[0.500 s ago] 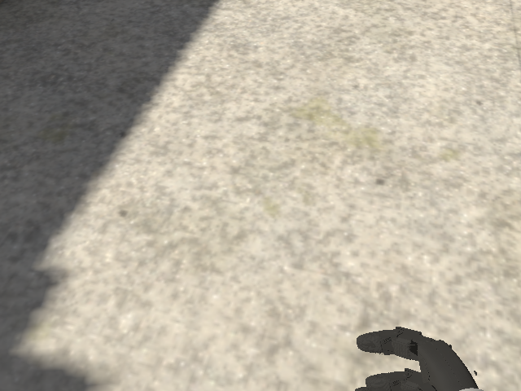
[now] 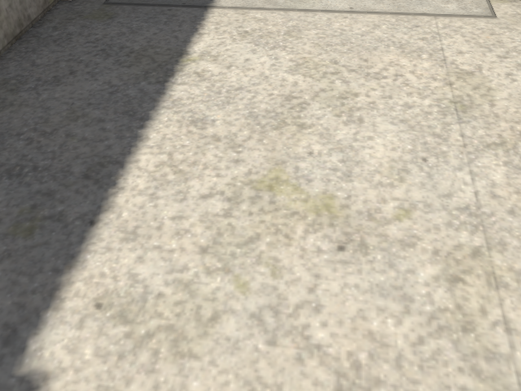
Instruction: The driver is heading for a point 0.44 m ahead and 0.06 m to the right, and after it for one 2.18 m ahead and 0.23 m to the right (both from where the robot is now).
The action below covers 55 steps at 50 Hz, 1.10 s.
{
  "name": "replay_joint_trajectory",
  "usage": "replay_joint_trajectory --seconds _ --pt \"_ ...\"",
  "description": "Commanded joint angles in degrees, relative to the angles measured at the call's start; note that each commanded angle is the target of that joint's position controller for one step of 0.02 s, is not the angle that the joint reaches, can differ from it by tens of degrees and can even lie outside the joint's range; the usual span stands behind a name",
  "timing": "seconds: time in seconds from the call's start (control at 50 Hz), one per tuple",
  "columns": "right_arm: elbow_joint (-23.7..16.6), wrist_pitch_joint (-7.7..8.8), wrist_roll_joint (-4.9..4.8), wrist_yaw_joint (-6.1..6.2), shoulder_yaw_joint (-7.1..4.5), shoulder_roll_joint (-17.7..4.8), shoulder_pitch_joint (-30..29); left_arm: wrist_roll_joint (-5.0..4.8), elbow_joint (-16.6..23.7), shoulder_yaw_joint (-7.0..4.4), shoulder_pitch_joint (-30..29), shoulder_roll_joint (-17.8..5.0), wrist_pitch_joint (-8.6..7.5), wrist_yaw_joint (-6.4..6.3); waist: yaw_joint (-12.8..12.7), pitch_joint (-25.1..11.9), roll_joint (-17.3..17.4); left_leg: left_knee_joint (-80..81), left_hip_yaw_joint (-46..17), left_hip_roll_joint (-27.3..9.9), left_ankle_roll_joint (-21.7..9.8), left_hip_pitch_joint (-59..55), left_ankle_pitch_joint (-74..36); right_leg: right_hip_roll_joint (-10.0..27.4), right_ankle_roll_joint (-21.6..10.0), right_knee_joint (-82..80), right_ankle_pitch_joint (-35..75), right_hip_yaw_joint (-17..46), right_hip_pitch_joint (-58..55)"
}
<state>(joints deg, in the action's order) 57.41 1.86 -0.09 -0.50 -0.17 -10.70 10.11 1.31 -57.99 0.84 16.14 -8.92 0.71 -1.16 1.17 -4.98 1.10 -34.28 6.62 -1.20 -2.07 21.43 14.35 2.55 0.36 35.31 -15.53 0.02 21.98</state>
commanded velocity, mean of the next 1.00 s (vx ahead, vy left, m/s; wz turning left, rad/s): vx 0.00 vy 0.00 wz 0.00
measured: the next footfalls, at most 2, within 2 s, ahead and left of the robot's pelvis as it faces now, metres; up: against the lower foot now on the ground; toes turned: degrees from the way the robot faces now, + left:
left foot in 1.96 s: +0.53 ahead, +0.06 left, +0.00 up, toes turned +2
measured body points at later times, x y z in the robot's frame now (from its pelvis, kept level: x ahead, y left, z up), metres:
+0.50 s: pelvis +0.06 -0.01 +0.02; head +0.06 -0.01 +0.47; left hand +0.06 +0.21 -0.14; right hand +0.07 -0.24 -0.14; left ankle +0.04 +0.10 -0.73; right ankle +0.04 -0.13 -0.73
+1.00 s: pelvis +0.07 -0.01 +0.02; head +0.07 -0.01 +0.47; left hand +0.05 +0.21 -0.14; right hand +0.04 -0.24 -0.14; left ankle +0.04 +0.10 -0.73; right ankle +0.04 -0.13 -0.73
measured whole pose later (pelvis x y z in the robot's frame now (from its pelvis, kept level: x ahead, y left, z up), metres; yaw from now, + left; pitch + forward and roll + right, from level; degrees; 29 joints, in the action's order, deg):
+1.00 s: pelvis +0.07 -0.01 +0.02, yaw +0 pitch +0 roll +0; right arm 62.5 -0.1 0.1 1.1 0.1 -9.1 20.4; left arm 0.6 -60.9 0.6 20.3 -9.1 1.2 -1.4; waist 0.5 -0.9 -0.1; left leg -23.0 5.0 -2.3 0.0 8.6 14.4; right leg 0.5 0.2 21.7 -13.9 -1.0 7.9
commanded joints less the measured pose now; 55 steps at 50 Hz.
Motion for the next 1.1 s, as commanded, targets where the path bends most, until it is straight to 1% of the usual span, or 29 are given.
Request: replay_joint_trajectory --seconds 0.02,0.04,0.06,0.08,0.12,0.16,0.22,0.28,0.34,0.36,0.46,0.52,0.56,0.64,0.78,0.88,1.1 --pt "-0.5 -0.92 0.13 0.85 -0.75 -2.8 1.6 0.09 0.4 -1.83 0.5 -6.9 -0.6 0.19 1.1 7.2 -8.6 7.2 -3.3 -0.6 -0.9 -4.5 1.6 4.3 -6.1 -20.1 -16.5 9.6 3.8" --pt "-0.1 -1.0 0.52 1.06 -1.05 -3.8 2.1 -0.35 0.5 -2.06 -0.2 -7.1 -0.95 0.3 0.9 7.2 -7.1 8.6 -3.6 -1.0 -1.1 -5.7 1.5 3.5 -5.6 -19.6 -13.4 8.2 2.9" --pt "0.3 -0.99 0.8 1.09 -1.17 -4.2 2.4 -0.52 0.1 -2.2 0.0 -7.1 -1.24 0.19 0.6 6.7 -5.4 10.0 -3.9 -1.3 -1.3 -6.1 1.1 2.9 -5.3 -18.9 -10.4 7.1 1.1" --pt "0.5 -0.89 0.94 1.14 -1.18 -4.0 2.8 -0.74 -0.2 -2.18 0.9 -6.7 -1.36 0.13 0.3 6.1 -4.5 11.1 -4.1 -1.7 -1.5 -6.7 0.7 2.3 -5.2 -18.5 -8.0 6.2 -0.8" --pt "0.9 -0.85 0.74 1.08 -1.22 -3.9 3.4 -0.79 -0.9 -2.09 2.5 -5.6 -1.43 0.24 -0.2 5.8 -2.6 12.6 -4.5 -2.3 -1.7 -7.8 -0.3 1.5 -5.0 -17.8 -3.5 4.6 -3.4" --pt "1.2 -0.82 0.59 1.04 -1.23 -4.1 3.9 -0.57 -1.4 -2.04 3.3 -5.3 -1.39 0.33 -0.5 5.5 -1.7 13.6 -4.8 -2.7 -1.9 -8.6 -1.0 0.9 -4.9 -17.4 0.4 3.3 -5.3" --pt "1.5 -0.79 0.26 1.03 -1.14 -4.4 4.9 -0.56 -1.7 -1.94 3.7 -5.3 -1.36 0.18 -0.8 5.3 -1.2 14.5 -5.0 -3.1 -2.0 -9.3 -2.7 0.6 -4.7 -17.0 4.7 2.5 -7.8" --pt "1.9 -0.89 0.44 1.16 -0.99 -4.5 6.4 -0.65 -1.9 -1.97 4.4 -5.7 -1.21 0.04 -1.0 5.5 -0.8 14.4 -4.8 -3.2 -1.8 -9.9 -5.2 0.5 -4.7 -16.9 7.9 2.1 -9.2" --pt "2.1 -0.94 0.47 1.26 -0.83 -4.4 7.7 -0.64 -2.0 -1.84 5.1 -5.5 -1.05 -0.01 -1.0 5.4 -0.9 14.1 -4.6 -3.3 -1.6 -10.6 -7.7 0.5 -4.8 -16.8 10.5 1.9 -10.3" --pt "2.5 -0.94 -0.06 1.34 -0.87 -4.5 8.4 -0.39 -2.0 -1.56 5.5 -5.0 -0.84 -0.04 -1.0 5.6 -0.6 13.8 -4.4 -3.4 -1.4 -10.7 -9.4 0.5 -4.7 -16.5 12.1 1.8 -10.7" --pt "3.0 -1.03 0.22 1.52 -0.78 -4.6 10.1 -0.41 -1.6 -1.52 6.0 -5.3 -0.64 -0.02 -1.0 5.4 -0.7 13.3 -4.1 -3.5 -1.1 -11.6 -13.8 0.6 -4.5 -16.0 16.1 1.3 -11.9" --pt "3.2 -1.15 0.18 1.6 -0.76 -4.4 10.9 -0.49 -1.6 -1.45 6.3 -5.0 -0.49 -0.06 -1.0 5.6 -1.0 13.3 -4.1 -3.6 -1.1 -12.0 -14.4 0.5 -4.4 -15.9 16.4 1.1 -12.0" --pt "3.4 -1.16 0.11 1.41 -0.65 -4.0 11.3 -0.58 -1.6 -1.3 6.2 -4.8 -0.38 0.01 -0.8 5.9 -0.9 13.2 -4.0 -3.5 -1.2 -12.2 -15.3 0.4 -4.5 -16.0 17.5 1.1 -12.6" --pt "3.7 -1.29 0.16 1.29 -0.64 -4.0 12.0 -0.59 -1.7 -1.24 6.5 -4.9 -0.19 0.03 -0.8 6.5 -0.9 13.5 -3.9 -3.5 -1.2 -12.0 -14.8 0.2 -4.5 -16.1 16.9 0.9 -13.0" --pt "4.0 -1.52 0.2 1.48 -0.62 -3.8 13.0 -0.67 -1.8 -1.16 7.0 -5.0 0.06 -0.22 -0.7 7.6 -0.8 14.4 -3.9 -3.4 -1.1 -11.9 -12.5 0.1 -4.3 -16.6 14.2 0.7 -12.3" --pt "4.3 -1.66 0.2 1.57 -0.52 -3.4 13.9 -0.67 -2.0 -1.0 7.8 -4.6 0.23 -0.27 -0.7 8.0 -0.7 14.7 -3.8 -3.3 -1.1 -11.9 -11.6 0.0 -4.1 -16.8 12.9 0.5 -11.8" --pt "4.7 -1.7 0.13 1.9 -0.43 -2.9 15.8 -0.84 -2.4 -0.87 9.4 -4.4 0.12 -0.58 -0.6 9.3 -0.8 15.6 -3.9 -3.2 -0.9 -11.1 -7.9 0.0 -4.1 -17.4 10.4 0.8 -11.0"
Keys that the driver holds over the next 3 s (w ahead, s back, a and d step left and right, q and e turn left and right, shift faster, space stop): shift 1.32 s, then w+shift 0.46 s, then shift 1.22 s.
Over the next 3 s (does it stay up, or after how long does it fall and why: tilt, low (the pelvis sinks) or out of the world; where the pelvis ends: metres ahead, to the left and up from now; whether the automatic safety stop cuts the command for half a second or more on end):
stays up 0.52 -0.08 0.00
